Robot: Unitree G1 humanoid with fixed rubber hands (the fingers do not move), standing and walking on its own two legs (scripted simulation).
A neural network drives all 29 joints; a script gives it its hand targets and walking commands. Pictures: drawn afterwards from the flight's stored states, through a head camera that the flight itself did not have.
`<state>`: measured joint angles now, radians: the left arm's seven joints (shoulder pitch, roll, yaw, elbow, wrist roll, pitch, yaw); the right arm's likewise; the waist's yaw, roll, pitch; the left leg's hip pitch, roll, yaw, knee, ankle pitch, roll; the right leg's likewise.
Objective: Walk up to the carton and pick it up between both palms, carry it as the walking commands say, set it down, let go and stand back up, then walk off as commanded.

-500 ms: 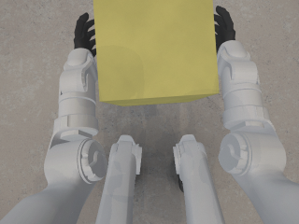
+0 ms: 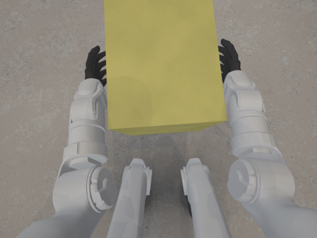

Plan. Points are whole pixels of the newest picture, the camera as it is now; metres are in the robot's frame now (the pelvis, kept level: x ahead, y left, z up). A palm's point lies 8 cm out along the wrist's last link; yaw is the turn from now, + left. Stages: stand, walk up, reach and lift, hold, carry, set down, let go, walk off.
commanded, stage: reach and lift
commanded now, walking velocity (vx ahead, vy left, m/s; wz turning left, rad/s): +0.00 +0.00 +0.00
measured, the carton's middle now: (162, 78) +0.51 +0.01 -0.12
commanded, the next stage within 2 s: none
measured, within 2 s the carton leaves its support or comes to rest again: neither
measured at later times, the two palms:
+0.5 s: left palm (82, 78) +0.46 +0.16 +0.02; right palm (244, 69) +0.47 -0.15 +0.01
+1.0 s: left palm (62, 74) +0.43 +0.16 +0.09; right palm (265, 63) +0.44 -0.15 +0.08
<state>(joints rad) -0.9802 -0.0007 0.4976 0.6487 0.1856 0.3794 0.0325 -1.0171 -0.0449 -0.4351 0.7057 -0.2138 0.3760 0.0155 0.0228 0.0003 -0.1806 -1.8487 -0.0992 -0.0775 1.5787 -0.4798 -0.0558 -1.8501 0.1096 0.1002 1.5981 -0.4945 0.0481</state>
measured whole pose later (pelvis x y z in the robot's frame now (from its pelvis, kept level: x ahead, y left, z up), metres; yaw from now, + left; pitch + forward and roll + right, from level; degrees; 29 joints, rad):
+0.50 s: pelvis +0.02 +0.00 +0.07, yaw +0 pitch +38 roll +1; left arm -0.80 -0.05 0.47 0.61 0.20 0.36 0.02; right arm -0.83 0.00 -0.41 0.68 -0.21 0.35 0.02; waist 0.02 0.00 -0.22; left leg -1.57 -0.10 -0.10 1.35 -0.45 -0.05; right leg -1.57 0.10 0.11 1.37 -0.47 0.04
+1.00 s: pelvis +0.05 +0.00 +0.13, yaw -1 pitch +31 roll +1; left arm -0.61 -0.10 0.44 0.55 0.21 0.34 0.00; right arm -0.64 0.05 -0.38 0.61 -0.21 0.33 0.03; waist 0.02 -0.01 -0.20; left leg -1.23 -0.08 -0.11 1.07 -0.39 -0.04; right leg -1.23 0.09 0.13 1.09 -0.40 0.03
